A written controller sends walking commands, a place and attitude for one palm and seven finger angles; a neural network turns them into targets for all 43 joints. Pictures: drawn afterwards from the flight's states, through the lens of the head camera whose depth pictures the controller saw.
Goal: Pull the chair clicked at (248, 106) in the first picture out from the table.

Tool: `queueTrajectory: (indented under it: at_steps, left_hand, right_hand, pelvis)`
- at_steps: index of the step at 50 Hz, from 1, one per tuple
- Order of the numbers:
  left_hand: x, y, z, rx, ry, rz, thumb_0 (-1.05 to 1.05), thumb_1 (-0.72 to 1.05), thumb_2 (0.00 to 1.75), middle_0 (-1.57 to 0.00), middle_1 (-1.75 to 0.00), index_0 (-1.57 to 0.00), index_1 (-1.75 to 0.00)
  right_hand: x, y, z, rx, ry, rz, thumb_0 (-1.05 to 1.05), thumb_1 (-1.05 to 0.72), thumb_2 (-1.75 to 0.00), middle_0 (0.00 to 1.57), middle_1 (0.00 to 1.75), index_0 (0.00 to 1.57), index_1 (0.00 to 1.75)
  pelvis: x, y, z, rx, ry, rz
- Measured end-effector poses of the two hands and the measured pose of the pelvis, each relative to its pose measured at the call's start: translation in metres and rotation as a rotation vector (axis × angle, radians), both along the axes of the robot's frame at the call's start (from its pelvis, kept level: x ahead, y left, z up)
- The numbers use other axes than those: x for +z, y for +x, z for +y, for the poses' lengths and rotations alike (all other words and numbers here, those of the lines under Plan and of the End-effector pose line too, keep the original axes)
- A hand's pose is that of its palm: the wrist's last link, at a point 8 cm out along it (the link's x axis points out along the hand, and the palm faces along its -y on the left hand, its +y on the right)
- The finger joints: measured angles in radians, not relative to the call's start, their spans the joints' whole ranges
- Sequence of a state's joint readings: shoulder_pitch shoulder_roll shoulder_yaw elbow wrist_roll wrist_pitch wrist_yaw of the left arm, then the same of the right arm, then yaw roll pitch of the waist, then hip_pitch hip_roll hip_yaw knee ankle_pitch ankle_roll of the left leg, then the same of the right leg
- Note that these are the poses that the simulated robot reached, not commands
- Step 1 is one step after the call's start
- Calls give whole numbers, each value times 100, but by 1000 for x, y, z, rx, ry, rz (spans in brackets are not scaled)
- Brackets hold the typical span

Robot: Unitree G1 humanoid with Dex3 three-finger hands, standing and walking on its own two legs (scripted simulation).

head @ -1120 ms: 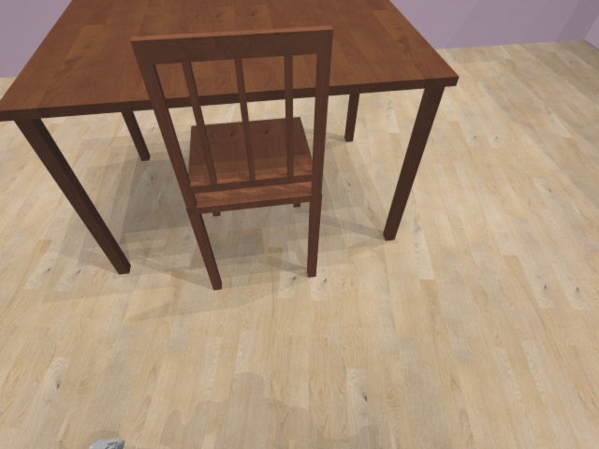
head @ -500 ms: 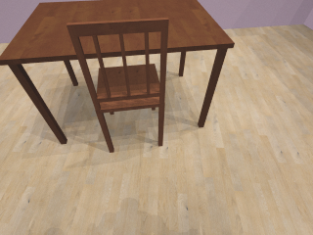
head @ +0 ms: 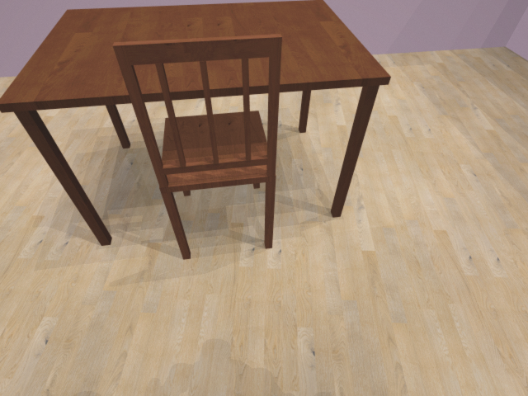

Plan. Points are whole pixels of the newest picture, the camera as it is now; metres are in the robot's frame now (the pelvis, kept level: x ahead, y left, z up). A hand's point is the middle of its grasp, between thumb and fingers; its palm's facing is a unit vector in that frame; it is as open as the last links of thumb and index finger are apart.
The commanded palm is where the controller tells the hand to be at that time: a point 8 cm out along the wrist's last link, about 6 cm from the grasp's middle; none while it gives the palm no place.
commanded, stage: look at it before walking up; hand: left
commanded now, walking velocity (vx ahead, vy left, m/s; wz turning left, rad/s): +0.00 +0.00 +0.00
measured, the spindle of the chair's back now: (210, 117) +0.84 +0.20 -0.06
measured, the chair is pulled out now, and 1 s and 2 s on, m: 0.00 0.00 0.00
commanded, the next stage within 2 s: turn to face it in 0.42 s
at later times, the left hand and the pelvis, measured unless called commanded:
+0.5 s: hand out of the picture +0.07 +0.25 -0.16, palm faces -0.02 -0.94 -0.33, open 7.4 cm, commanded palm none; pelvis +0.00 +0.00 +0.00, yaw +0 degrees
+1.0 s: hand out of the picture +0.02 +0.22 -0.18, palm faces +0.08 -0.96 -0.26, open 7.4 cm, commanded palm none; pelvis -0.01 +0.01 -0.01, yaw +5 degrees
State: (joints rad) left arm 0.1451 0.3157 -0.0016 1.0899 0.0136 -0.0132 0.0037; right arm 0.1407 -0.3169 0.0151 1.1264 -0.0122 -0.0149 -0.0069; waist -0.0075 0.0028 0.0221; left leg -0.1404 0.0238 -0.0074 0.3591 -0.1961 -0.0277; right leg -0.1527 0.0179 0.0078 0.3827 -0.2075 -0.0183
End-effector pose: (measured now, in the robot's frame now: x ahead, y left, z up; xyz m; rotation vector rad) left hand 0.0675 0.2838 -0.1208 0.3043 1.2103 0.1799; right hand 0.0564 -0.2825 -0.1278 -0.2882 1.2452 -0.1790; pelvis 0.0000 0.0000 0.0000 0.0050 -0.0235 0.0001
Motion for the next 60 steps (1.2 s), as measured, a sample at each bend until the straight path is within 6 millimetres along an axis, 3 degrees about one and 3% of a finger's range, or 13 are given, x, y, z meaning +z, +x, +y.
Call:
queueTrajectory:
  at_steps: [37, 43, 52, 60]
  left_hand:
    - [-2, -3, 8, 38, 7, 3, 1, 90, 90, -20, -30, -20, -30]
    - [-11, -19, -6, 78, -22, 18, 0, 90, 90, -20, -30, -20, -30]
    - [-30, -62, -21, 152, -83, 79, 0, 90, 90, -20, -30, -20, -30]
    - [-33, -94, -24, 223, -81, 110, 1, 90, 90, -20, -30, -20, -30]
  right_hand:
    - [-2, 12, 8, 24, -1, 8, 1, -91, -90, 21, 30, 20, 30]
    - [-13, 7, 29, 40, 46, 33, 1, -91, -90, 20, 30, 20, 30]
    - [-25, -5, 63, 60, 103, 68, 1, -91, -90, 21, 30, 20, 30]
    - [-26, -13, 68, 83, 106, 90, 1, -91, -90, 21, 30, 20, 30]
  pelvis:
    - [-2, 3, 5, 29, 1, 9]
    - [-6, 0, 6, 53, 0, 7]
    - [-13, -9, 12, 90, -6, 5]
    - [-14, -17, 9, 126, -2, 17]
